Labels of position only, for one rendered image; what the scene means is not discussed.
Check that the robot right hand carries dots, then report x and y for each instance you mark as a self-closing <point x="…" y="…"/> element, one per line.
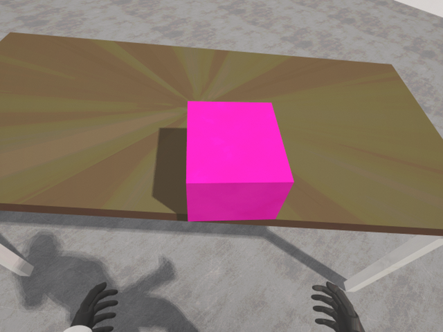
<point x="346" y="318"/>

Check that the carton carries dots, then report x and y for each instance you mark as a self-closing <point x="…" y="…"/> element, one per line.
<point x="236" y="165"/>

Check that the robot left hand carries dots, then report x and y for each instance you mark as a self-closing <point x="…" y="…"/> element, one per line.
<point x="85" y="316"/>

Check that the table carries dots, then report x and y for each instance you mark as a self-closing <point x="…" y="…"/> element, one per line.
<point x="99" y="128"/>

